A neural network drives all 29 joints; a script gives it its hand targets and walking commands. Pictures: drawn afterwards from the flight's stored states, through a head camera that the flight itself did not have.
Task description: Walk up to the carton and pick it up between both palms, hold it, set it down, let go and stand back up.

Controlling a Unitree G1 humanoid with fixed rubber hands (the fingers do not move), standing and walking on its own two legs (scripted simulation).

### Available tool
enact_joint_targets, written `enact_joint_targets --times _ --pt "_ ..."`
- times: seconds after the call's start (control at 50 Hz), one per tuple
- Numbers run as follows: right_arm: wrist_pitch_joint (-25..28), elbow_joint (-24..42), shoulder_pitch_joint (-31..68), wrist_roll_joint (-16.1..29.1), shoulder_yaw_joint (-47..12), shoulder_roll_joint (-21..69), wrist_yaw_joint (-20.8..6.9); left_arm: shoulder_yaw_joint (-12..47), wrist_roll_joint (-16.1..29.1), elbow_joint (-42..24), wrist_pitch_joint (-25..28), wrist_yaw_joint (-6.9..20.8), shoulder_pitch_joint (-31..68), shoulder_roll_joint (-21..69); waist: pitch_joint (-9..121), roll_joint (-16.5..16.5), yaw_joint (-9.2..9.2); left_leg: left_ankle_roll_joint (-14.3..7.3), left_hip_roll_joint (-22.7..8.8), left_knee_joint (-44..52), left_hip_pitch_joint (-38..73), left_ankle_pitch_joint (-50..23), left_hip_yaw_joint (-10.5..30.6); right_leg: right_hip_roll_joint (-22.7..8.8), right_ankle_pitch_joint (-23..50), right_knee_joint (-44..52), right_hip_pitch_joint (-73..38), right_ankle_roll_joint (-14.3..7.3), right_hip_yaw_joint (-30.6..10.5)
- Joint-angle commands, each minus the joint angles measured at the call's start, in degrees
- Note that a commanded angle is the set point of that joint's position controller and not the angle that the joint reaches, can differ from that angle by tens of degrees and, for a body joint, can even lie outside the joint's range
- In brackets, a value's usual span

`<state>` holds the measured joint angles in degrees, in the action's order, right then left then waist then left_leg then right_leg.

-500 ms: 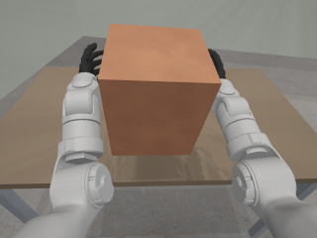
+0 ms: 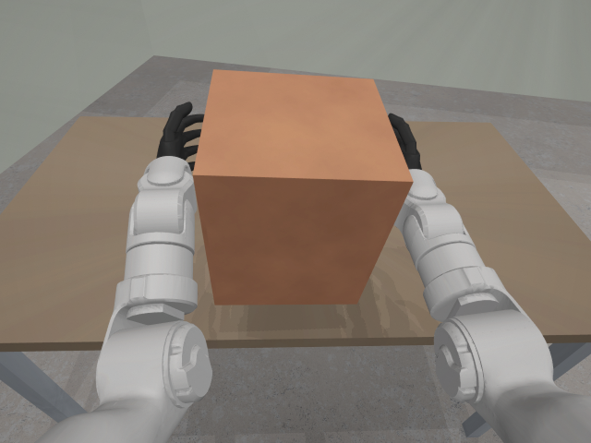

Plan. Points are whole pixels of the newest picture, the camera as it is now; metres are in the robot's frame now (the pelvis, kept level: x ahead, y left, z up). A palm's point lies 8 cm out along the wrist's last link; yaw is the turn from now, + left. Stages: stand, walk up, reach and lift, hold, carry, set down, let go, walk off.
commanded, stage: set down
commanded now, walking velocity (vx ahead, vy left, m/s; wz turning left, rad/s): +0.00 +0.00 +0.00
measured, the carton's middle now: (291, 196) +0.40 +0.02 +0.15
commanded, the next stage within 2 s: none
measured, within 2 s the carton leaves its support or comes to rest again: rests again in 1.68 s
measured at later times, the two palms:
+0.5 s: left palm (176, 179) +0.41 +0.18 +0.17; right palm (393, 178) +0.43 -0.12 +0.17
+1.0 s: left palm (180, 198) +0.41 +0.18 +0.15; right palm (391, 193) +0.42 -0.12 +0.14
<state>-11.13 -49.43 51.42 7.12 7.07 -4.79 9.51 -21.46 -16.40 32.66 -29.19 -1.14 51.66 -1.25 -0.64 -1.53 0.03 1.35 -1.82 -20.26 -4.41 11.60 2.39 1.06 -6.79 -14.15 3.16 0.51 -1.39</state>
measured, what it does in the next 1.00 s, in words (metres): stands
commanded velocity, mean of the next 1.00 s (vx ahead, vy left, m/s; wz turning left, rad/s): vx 0.00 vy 0.00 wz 0.00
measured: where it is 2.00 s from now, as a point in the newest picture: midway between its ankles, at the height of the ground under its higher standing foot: outside the picture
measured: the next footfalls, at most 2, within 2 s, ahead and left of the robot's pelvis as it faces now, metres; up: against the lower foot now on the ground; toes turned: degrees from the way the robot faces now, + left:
none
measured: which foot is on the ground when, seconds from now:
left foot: down 0.00-1.00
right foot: down 0.00-1.00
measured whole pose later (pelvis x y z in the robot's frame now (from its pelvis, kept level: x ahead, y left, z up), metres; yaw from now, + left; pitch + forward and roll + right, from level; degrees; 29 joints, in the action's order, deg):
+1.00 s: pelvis +0.01 +0.00 +0.00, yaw +0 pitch -3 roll -1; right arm -3.9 -51.1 47.1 -4.7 17.5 -1.6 4.3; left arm -24.6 -16.4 37.7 -19.9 -2.3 47.5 2.6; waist -2.6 -1.5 -2.5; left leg 1.3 -1.8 -20.3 -4.4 12.3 2.4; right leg 1.1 -7.5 -14.1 3.2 0.5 -1.3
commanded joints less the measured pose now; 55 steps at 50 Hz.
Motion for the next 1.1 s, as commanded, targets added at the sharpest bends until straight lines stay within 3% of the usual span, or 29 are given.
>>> enact_joint_targets --times 0.0,0.14,0.38,0.54,0.76,1.08 --pt "5.74 13.64 50.70 -0.03 -10.01 29.97 -9.77 18.10 6.36 0.08 3.75 6.11 34.10 33.70 27.31 2.30 -0.93 1.62 3.49 1.77 4.28 -18.53 -4.81 2.93 7.63 -0.07 -8.63 0.26 6.68" --pt "6.14 7.39 46.39 -5.68 -4.75 28.79 -11.50 14.39 3.86 3.28 5.04 6.55 34.16 30.59 23.36 1.63 -1.56 0.91 3.27 4.20 1.70 -12.87 -6.19 2.17 4.23 -0.22 -8.45 0.66 7.12" --pt "9.47 7.22 44.10 -8.37 -4.42 30.16 -12.69 15.06 3.97 2.79 8.78 5.10 32.54 31.95 30.54 3.66 -2.11 2.54 3.00 1.08 5.03 -24.25 -7.10 2.52 12.65 -1.34 -8.71 0.27 7.71" --pt "9.29 5.72 39.94 -9.68 -3.55 29.10 -12.96 13.17 2.25 3.65 8.38 5.65 27.53 30.76 27.35 3.15 -2.42 2.40 2.99 1.20 4.77 -26.36 -7.79 2.42 15.31 -1.51 -9.42 0.63 7.58" --pt "11.24 8.06 39.51 -11.06 -4.15 31.15 -13.45 15.93 3.04 1.16 10.96 5.05 28.65 32.95 30.85 4.41 -2.25 3.26 2.66 -0.21 4.97 -29.39 -7.58 2.57 16.29 -1.97 -8.11 0.39 7.81" --pt "12.36 5.03 35.15 -15.62 -0.56 31.56 -14.72 12.35 -0.02 5.02 13.22 5.55 25.12 31.77 25.78 3.42 -3.35 2.48 2.64 2.43 0.37 -22.70 -9.00 1.83 13.17 -1.78 -9.57 0.95 7.74"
